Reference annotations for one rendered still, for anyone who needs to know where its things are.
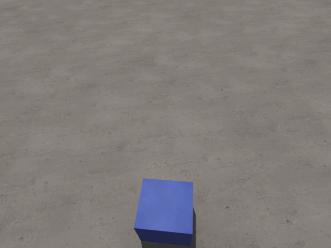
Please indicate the carton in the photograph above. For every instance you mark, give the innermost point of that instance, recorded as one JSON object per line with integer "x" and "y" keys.
{"x": 165, "y": 212}

